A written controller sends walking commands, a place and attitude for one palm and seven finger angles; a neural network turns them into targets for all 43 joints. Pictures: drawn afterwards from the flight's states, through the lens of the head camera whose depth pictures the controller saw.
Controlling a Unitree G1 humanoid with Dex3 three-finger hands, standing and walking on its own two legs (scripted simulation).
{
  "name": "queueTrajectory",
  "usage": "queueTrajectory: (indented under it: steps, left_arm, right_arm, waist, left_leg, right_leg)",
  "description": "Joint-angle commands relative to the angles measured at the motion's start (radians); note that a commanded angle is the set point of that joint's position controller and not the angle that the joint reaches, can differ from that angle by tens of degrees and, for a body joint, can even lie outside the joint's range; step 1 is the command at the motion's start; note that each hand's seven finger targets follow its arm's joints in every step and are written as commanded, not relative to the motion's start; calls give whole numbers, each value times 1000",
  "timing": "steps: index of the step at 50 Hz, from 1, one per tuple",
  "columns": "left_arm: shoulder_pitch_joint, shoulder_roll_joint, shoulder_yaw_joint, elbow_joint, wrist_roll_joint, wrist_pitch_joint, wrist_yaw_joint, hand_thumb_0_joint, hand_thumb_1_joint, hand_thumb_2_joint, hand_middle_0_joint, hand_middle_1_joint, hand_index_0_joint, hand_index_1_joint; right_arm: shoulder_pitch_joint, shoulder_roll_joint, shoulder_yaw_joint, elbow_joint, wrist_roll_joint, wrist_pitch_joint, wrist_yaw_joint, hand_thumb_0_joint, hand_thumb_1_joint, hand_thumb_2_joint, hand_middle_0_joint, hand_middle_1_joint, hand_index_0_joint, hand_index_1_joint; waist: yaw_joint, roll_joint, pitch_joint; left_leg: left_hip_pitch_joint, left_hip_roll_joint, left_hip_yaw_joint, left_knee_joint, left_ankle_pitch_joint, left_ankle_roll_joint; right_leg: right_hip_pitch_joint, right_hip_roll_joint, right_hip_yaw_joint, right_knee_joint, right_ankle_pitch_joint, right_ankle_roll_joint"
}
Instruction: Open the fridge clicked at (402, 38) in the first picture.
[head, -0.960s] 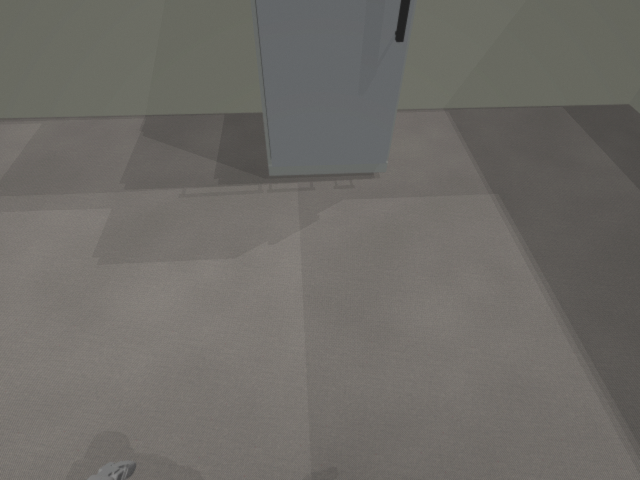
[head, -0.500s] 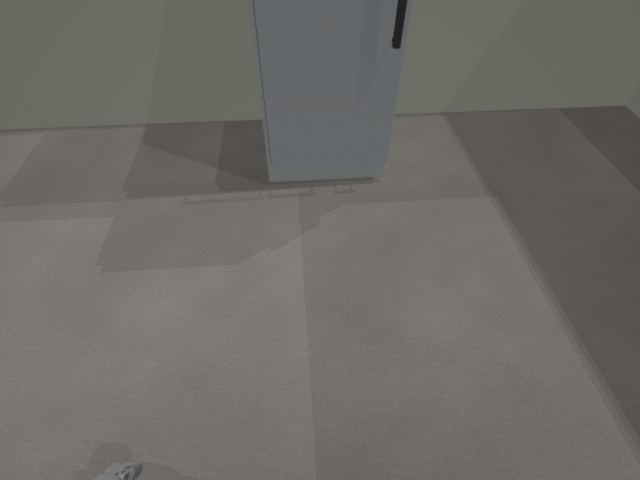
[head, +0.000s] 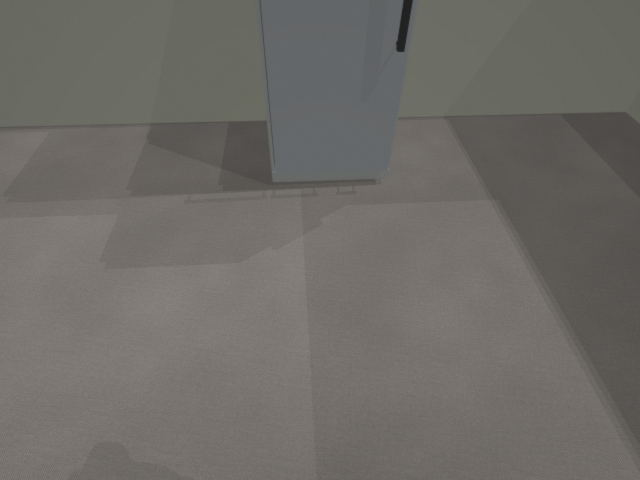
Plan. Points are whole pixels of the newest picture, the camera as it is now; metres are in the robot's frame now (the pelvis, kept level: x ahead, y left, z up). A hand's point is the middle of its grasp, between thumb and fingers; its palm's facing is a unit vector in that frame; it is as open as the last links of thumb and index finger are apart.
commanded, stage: look at it before walking up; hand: right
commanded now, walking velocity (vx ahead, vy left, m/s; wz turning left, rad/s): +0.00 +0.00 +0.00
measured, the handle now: out of the picture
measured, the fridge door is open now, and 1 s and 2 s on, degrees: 0 0 0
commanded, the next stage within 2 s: walk to a spot facing it in 0.48 s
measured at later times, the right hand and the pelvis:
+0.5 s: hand out of the picture +0.07 -0.25 -0.16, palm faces -0.03 +0.95 -0.32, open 7.4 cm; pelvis +0.00 +0.00 +0.00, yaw +0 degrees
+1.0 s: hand out of the picture +0.04 -0.21 -0.19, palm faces +0.05 +0.99 -0.14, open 7.4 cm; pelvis +0.07 -0.03 -0.01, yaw -3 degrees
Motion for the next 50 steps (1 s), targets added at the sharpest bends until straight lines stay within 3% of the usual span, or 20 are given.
queueTrajectory:
  steps: [1, 15, 29, 31, 34, 35, 37, 39, 41, 42, 43, 44, 45, 46, 47, 48, 50]
  left_arm:
    - [-58, 209, 37, -63, 1, -22, 11, 0, 900, 900, -200, -300, -200, -300]
    - [-49, 211, 37, -58, -1, -26, 12, 0, 900, 900, -200, -300, -200, -300]
    - [-53, 212, 36, -53, -1, -24, 13, 0, 900, 900, -200, -300, -200, -300]
    - [14, 83, 4, -27, 7, -4, 5, 0, 900, 900, -200, -300, -200, -300]
    - [47, 77, 10, -35, 18, 13, -2, 0, 900, 900, -200, -300, -200, -300]
    - [57, 70, 12, -43, 19, 13, -2, 0, 900, 900, -200, -300, -200, -300]
    - [71, 47, 14, -62, 17, 7, -2, 0, 900, 900, -200, -300, -200, -300]
    - [92, 27, 20, -78, 14, -3, -4, 0, 900, 900, -200, -300, -200, -300]
    - [154, 4, 25, -71, 11, -16, -7, 0, 900, 900, -200, -300, -200, -300]
    - [216, -1, 28, -51, 8, -22, -7, 0, 900, 900, -200, -300, -200, -300]
    - [310, 30, 39, -21, 13, -28, -4, 0, 900, 900, -200, -300, -200, -300]
    - [430, 94, 59, 15, 21, -36, 4, 0, 900, 900, -200, -300, -200, -300]
    - [491, 74, 55, 31, 19, -39, 19, 0, 900, 900, -200, -300, -200, -300]
    - [480, 41, 47, 32, 13, -43, 27, 0, 900, 900, -200, -300, -200, -300]
    - [461, 16, 44, 21, 10, -53, 29, 0, 900, 900, -200, -300, -200, -300]
    - [443, 2, 41, 18, 12, -62, 32, 0, 900, 900, -200, -300, -200, -300]
    - [412, -19, 42, 17, 9, -72, 36, 0, 900, 900, -200, -300, -200, -300]
  right_arm:
    - [-40, -207, -42, -65, 0, -26, -13, 0, -900, -900, 200, 300, 200, 300]
    - [-29, -205, -41, -60, 1, -29, -14, 0, -900, -900, 200, 300, 200, 300]
    - [-26, -205, -41, -54, 0, -28, -14, 0, -900, -900, 200, 300, 200, 300]
    - [48, -81, -13, -22, -1, -8, -18, 0, -900, -900, 200, 300, 200, 300]
    - [103, -96, -25, -24, -11, 7, -6, 0, -900, -900, 200, 300, 200, 300]
    - [120, -103, -33, -29, -13, 7, -3, 0, -900, -900, 200, 300, 200, 300]
    - [181, -116, -46, -33, -11, -1, -4, 0, -900, -900, 200, 300, 200, 300]
    - [200, -127, -60, -40, -9, -16, -8, 0, -900, -900, 200, 300, 200, 300]
    - [181, -98, -63, -50, -10, -24, -9, 0, -900, -900, 200, 300, 200, 300]
    - [155, -70, -60, -58, -9, -23, -7, 0, -900, -900, 200, 300, 200, 300]
    - [138, -24, -55, -71, -8, -20, -3, 0, -900, -900, 200, 300, 200, 300]
    - [90, 33, -43, -103, -9, -23, -2, 0, -900, -900, 200, 300, 200, 300]
    - [12, 24, -41, -143, -16, -36, -8, 0, -900, -900, 200, 300, 200, 300]
    - [-6, 34, -47, -144, -14, -45, -4, 0, -900, -900, 200, 300, 200, 300]
    - [-5, 31, -47, -138, -13, -53, 4, 0, -900, -900, 200, 300, 200, 300]
    - [9, 52, -48, -129, -13, -54, 9, 0, -900, -900, 200, 300, 200, 300]
    - [42, 79, -47, -117, -10, -43, 15, 0, -900, -900, 200, 300, 200, 300]
  waist:
    - [2, 4, -34]
    - [4, -1, -75]
    - [2, -7, -54]
    - [1, 7, -61]
    - [-11, 43, 66]
    - [-15, 66, 91]
    - [-30, 141, 87]
    - [-20, 152, 78]
    - [16, 103, 81]
    - [47, 56, 82]
    - [77, -114, 95]
    - [117, -330, 103]
    - [130, -267, 157]
    - [110, -145, 175]
    - [97, -84, 145]
    - [81, -86, 109]
    - [49, -119, 74]
  left_leg:
    - [-19, 114, -99, -79, 84, 36]
    - [5, 116, -94, -70, 158, 35]
    - [8, 116, -90, -84, 152, 32]
    - [9, 112, -79, -82, -36, 12]
    - [-68, 113, -126, -115, -372, 30]
    - [-68, 127, -149, -125, -421, 45]
    - [-11, 200, -229, -173, -461, 94]
    - [-1, 278, -278, -196, -421, 142]
    - [-75, 262, -184, -121, -305, 137]
    - [-159, 200, -93, -38, -267, 106]
    - [-271, 98, 21, 152, -252, 55]
    - [-451, -4, 154, 451, -290, 4]
    - [-591, 17, 69, 609, -346, 10]
    - [-637, 65, 26, 681, -300, 17]
    - [-635, 92, 15, 697, -259, 11]
    - [-603, 106, 18, 694, -232, 2]
    - [-552, 114, 40, 648, -160, -13]
  right_leg:
    - [-7, -112, 96, -68, 111, -34]
    - [25, -120, 90, -65, 167, -33]
    - [23, -122, 91, -79, 163, -32]
    - [5, -103, 75, -58, 24, -15]
    - [-148, -61, 74, -22, -295, -25]
    - [-198, -44, 66, 16, -320, -27]
    - [-269, -12, 4, 167, -254, -24]
    - [-278, -31, -28, 253, -211, -22]
    - [-163, -46, -47, 156, -173, -29]
    - [-43, -50, -33, 81, -149, -40]
    - [53, -129, 126, -21, -154, -78]
    - [149, -309, 411, -171, -166, -164]
    - [190, -367, 524, -200, -15, -231]
    - [195, -376, 494, -173, 115, -260]
    - [211, -362, 443, -151, 231, -260]
    - [212, -337, 374, -147, 292, -246]
    - [190, -279, 267, -162, 284, -222]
